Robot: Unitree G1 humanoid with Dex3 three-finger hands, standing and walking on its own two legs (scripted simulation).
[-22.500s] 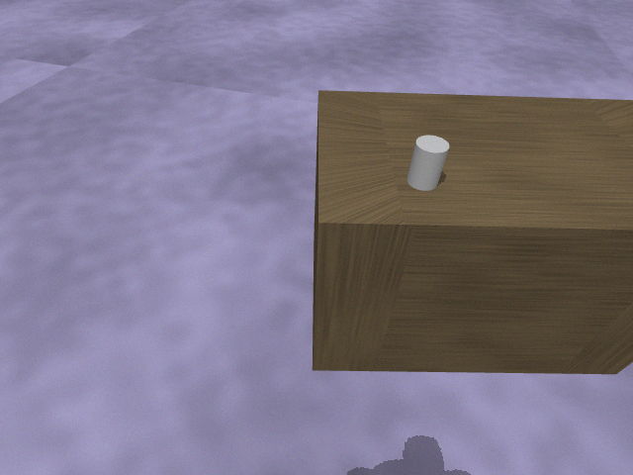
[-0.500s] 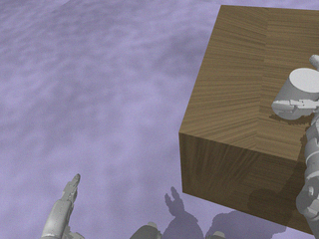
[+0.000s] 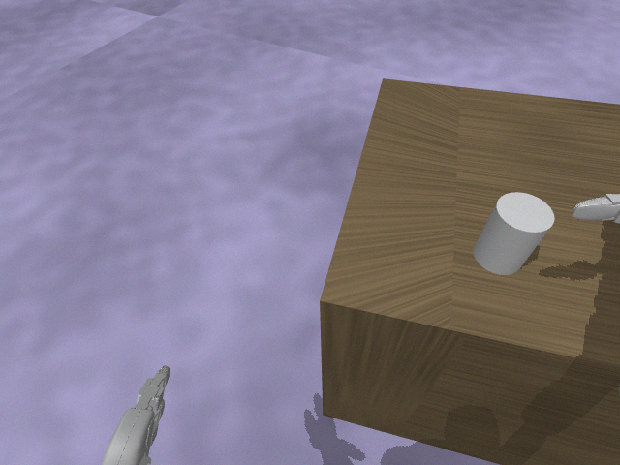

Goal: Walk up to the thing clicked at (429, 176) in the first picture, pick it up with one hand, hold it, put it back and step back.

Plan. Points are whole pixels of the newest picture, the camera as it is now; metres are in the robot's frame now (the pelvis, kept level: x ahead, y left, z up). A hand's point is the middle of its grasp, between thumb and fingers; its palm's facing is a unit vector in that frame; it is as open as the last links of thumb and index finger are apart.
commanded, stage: rise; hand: right
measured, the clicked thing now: (510, 235) +0.50 -0.21 +0.02
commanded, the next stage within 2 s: sink last in 0.02 s
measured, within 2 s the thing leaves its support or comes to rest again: neither
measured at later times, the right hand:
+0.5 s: hand out of the picture +0.36 -0.32 +0.12, palm faces +0.37 +0.86 -0.35, open 17.5 cm
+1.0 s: hand out of the picture +0.15 -0.21 +0.11, palm faces +0.35 +0.89 -0.30, open 17.5 cm
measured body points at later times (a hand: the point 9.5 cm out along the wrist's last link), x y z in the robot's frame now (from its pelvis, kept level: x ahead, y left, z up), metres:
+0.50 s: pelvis +0.02 -0.01 +0.02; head +0.03 +0.00 +0.47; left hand +0.19 +0.24 -0.02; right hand +0.33 -0.36 +0.14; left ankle -0.02 +0.15 -0.69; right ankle +0.02 -0.12 -0.69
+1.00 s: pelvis -0.01 +0.02 +0.02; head -0.03 +0.05 +0.47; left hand +0.17 +0.27 -0.03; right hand +0.13 -0.26 +0.13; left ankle -0.02 +0.15 -0.69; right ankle +0.02 -0.12 -0.69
